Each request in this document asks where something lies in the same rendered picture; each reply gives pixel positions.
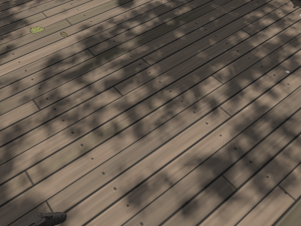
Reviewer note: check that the robot left hand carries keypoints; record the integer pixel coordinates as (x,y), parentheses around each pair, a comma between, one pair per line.
(47,219)

